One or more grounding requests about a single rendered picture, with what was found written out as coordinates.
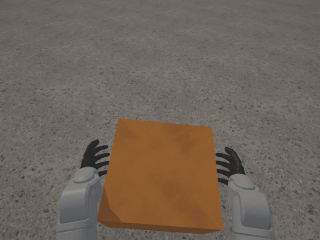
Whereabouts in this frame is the left robot forearm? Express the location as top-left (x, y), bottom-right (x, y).
top-left (56, 167), bottom-right (102, 240)

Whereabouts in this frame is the carton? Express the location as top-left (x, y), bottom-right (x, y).
top-left (97, 118), bottom-right (224, 234)

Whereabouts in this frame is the right robot hand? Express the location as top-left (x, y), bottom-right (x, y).
top-left (215, 147), bottom-right (246, 185)

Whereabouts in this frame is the right robot forearm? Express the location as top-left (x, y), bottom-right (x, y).
top-left (226, 173), bottom-right (275, 240)

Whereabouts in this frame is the left robot hand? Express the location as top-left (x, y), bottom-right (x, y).
top-left (80, 139), bottom-right (110, 177)

